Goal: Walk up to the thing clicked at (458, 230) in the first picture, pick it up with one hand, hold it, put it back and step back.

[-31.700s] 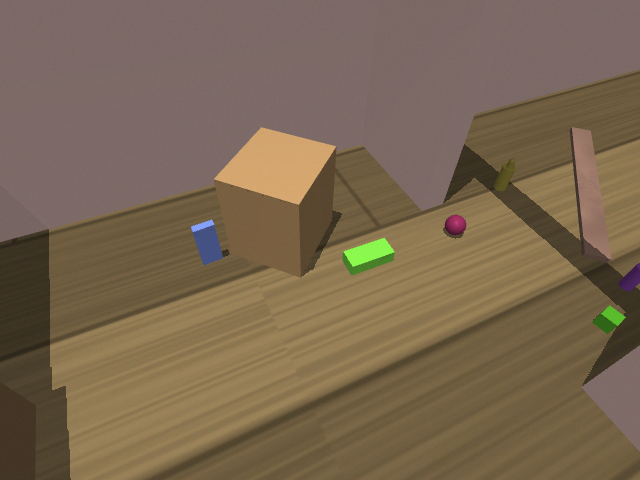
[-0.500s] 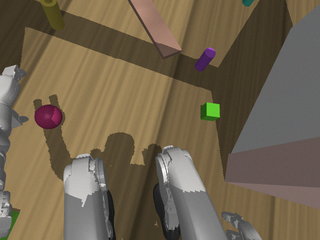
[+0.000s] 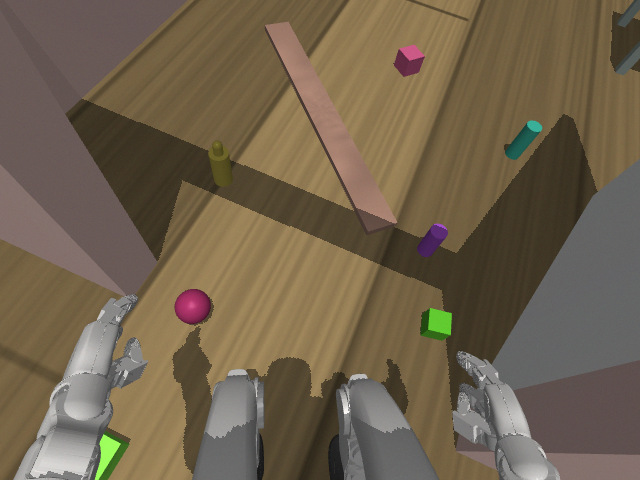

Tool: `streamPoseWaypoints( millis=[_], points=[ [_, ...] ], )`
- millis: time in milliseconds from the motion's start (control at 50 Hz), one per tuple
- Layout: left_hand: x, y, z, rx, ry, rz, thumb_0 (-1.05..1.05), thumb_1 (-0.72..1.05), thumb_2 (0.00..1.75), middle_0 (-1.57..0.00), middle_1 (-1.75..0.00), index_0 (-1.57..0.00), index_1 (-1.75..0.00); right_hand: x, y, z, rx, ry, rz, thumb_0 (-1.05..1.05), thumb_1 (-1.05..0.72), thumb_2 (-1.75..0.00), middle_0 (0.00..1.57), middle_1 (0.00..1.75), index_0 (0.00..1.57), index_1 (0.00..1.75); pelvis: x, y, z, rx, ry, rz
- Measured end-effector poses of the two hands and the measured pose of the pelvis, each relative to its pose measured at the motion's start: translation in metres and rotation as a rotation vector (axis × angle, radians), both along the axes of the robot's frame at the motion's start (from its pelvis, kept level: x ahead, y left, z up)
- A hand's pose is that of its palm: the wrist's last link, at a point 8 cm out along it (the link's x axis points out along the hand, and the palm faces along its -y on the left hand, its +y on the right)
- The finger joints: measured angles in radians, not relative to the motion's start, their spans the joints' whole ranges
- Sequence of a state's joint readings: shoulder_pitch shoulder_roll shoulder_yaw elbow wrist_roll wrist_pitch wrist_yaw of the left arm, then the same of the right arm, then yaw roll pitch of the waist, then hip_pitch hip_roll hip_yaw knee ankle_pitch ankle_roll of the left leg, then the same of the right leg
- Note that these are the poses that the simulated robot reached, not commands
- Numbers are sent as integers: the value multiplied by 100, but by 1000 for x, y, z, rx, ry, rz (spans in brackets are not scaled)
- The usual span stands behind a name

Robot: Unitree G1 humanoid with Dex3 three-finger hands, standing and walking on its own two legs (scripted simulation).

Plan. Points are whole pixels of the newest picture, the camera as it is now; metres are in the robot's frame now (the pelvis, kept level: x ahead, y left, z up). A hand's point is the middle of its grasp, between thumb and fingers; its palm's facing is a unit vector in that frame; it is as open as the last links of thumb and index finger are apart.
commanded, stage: home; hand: left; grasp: from above
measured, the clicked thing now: (192, 306) +0.50 +0.26 -0.54
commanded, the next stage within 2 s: none
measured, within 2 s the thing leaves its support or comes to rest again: neither
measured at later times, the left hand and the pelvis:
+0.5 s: hand (111, 390) +0.22 +0.19 +0.08, palm faces +0.11 -0.97 -0.19, open 7.4 cm; pelvis +0.07 +0.00 +0.13, yaw +3 degrees
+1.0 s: hand (109, 403) +0.21 +0.18 +0.09, palm faces +0.12 -0.98 -0.19, open 7.4 cm; pelvis +0.07 +0.00 +0.14, yaw +4 degrees
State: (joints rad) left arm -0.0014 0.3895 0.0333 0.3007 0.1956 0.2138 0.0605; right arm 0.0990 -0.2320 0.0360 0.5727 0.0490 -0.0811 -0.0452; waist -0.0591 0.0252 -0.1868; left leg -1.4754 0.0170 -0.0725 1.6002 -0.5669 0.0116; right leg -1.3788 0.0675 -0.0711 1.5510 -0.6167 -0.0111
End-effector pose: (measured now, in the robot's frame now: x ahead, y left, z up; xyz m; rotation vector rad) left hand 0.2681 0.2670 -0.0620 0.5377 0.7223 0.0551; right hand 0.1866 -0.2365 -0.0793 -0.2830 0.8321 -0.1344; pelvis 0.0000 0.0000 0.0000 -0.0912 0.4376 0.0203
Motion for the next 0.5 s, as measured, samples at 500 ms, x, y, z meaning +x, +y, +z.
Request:
streamPoseWaypoints(
  millis=[500],
  points=[
    [-64,-34,172,-312,41,280,1,90,90,-20,-30,-20,-30,29,7,150,-18,-195,-59,1,-90,-90,20,29,20,30,69,-1,133,41,-221,48]
  ],
)
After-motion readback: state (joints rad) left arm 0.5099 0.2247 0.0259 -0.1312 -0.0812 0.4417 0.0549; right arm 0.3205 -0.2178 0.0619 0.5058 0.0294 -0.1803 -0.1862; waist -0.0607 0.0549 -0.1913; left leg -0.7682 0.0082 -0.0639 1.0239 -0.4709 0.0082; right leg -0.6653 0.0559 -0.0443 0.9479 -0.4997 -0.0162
